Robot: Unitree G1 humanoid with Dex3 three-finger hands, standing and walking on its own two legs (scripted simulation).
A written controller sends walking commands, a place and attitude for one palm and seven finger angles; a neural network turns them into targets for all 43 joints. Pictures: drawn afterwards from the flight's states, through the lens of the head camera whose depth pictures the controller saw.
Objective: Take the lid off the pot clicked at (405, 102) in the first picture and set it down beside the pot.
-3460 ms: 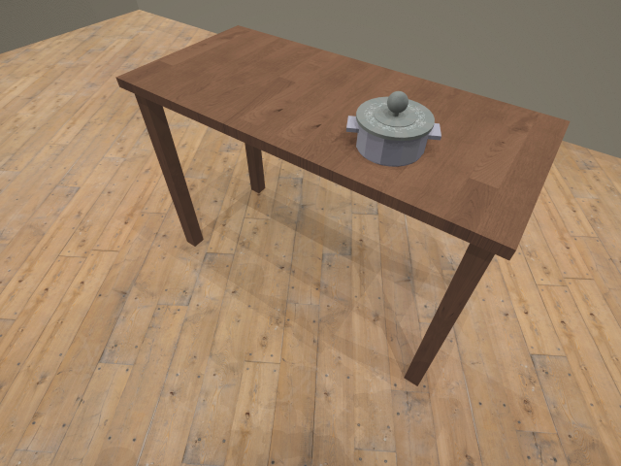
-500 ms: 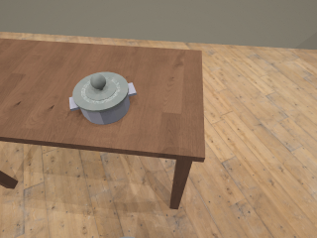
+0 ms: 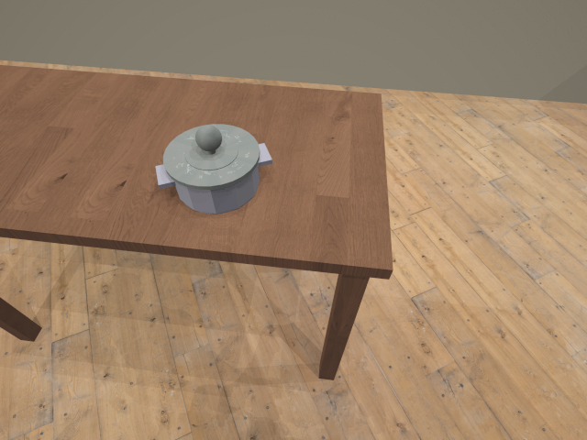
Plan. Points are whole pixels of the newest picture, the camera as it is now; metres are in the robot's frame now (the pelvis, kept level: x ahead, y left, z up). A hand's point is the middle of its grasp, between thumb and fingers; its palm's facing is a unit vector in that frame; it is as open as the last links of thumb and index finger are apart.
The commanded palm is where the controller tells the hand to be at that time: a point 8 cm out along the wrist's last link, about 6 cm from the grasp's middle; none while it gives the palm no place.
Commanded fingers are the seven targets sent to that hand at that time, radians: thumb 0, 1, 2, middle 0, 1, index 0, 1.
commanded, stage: come to a stop and stand still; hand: left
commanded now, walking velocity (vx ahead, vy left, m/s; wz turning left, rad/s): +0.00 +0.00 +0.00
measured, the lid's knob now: (208, 138) +0.56 +0.19 +0.09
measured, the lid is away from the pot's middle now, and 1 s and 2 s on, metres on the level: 0.00 0.00 0.00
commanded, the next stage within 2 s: look again from close up in 0.40 s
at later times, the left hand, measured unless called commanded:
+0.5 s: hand out of the picture -0.03 +0.15 -0.17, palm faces +0.06 -0.98 -0.16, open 7.4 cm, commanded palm none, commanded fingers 0.00 0.90 0.90 -0.20 -0.30 -0.20 -0.30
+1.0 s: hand out of the picture +0.03 +0.21 -0.17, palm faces +0.01 -0.98 -0.22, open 7.4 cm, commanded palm none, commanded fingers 0.00 0.90 0.90 -0.20 -0.30 -0.20 -0.30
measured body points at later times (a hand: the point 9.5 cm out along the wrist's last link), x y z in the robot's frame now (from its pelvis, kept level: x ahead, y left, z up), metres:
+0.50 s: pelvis -0.01 -0.02 +0.01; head -0.01 -0.02 +0.46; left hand -0.03 +0.20 -0.15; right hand -0.04 -0.23 -0.15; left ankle -0.02 +0.13 -0.73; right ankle -0.03 -0.10 -0.73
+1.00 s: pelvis +0.00 +0.03 +0.00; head +0.02 +0.03 +0.45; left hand +0.03 +0.26 -0.16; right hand +0.01 -0.20 -0.16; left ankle -0.02 +0.12 -0.73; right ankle -0.03 -0.10 -0.73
